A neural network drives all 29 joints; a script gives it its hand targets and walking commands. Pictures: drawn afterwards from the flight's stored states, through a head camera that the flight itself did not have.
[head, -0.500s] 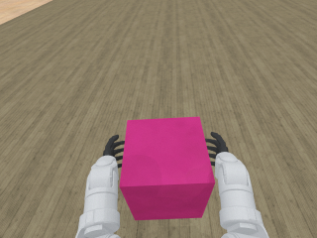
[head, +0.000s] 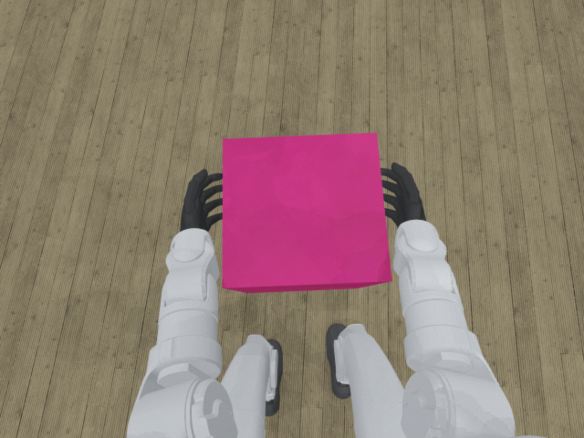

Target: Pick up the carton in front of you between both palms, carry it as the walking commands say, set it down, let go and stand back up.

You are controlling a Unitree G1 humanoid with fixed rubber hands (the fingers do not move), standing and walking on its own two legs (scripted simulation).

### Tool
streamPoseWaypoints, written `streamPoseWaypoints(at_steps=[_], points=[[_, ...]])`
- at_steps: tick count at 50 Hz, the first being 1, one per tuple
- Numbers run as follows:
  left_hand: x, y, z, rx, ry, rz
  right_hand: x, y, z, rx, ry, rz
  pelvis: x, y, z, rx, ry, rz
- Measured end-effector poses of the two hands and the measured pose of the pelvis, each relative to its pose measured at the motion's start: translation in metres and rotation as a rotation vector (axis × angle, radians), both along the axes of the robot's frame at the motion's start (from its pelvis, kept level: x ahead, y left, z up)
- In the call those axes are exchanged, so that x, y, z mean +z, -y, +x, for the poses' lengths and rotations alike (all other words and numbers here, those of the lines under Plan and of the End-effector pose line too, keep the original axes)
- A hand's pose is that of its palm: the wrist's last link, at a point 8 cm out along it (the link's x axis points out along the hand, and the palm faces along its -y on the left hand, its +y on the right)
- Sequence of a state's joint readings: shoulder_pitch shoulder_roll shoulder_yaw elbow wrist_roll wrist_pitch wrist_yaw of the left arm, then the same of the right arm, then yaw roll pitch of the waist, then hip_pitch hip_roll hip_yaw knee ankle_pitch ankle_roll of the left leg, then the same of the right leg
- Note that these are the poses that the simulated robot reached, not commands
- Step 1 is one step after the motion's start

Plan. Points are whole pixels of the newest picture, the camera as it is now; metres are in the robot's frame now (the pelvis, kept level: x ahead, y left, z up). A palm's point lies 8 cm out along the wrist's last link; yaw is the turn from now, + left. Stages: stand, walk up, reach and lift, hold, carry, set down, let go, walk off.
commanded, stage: set down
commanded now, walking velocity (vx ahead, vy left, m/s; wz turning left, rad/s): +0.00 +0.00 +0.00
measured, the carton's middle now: (301, 226) +0.39 +0.00 -0.16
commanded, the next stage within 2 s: none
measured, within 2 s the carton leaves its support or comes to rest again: rests again in 1.64 s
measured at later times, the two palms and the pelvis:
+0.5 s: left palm (219, 219) +0.43 +0.15 -0.21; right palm (383, 207) +0.44 -0.15 -0.21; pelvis -0.01 +0.00 -0.13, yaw +1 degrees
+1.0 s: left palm (235, 221) +0.47 +0.15 -0.37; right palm (364, 209) +0.48 -0.15 -0.38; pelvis -0.04 -0.01 -0.26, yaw +3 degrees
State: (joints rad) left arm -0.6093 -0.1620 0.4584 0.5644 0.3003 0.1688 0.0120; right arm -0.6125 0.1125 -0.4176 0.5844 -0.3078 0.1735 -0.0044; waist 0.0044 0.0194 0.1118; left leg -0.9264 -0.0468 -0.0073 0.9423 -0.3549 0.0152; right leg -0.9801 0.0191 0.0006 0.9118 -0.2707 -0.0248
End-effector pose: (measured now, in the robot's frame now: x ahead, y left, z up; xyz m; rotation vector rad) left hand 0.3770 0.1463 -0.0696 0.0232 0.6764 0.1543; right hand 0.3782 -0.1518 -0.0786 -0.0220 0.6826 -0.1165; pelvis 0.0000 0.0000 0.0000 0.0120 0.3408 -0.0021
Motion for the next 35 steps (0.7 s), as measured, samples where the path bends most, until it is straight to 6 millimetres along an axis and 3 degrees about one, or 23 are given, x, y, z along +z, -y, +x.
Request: streamPoseWaypoints(at_steps=[4, 18, 35], points=[[-0.030, 0.000, 0.009, 0.022, 0.040, -0.026, -0.030, 0.000, 0.011, -0.003, 0.039, 0.014, -0.025, -0.003, 0.001, 0.000, -0.126, 0.003], [-0.090, -0.001, 0.040, 0.060, 0.020, -0.055, -0.088, -0.001, 0.047, -0.002, 0.017, 0.033, -0.093, -0.006, -0.002, 0.005, -0.306, 0.005], [-0.206, 0.001, 0.066, 0.074, 0.017, -0.042, -0.206, 0.001, 0.079, 0.027, 0.012, 0.029, -0.189, 0.004, -0.027, 0.015, -0.426, 0.022]])
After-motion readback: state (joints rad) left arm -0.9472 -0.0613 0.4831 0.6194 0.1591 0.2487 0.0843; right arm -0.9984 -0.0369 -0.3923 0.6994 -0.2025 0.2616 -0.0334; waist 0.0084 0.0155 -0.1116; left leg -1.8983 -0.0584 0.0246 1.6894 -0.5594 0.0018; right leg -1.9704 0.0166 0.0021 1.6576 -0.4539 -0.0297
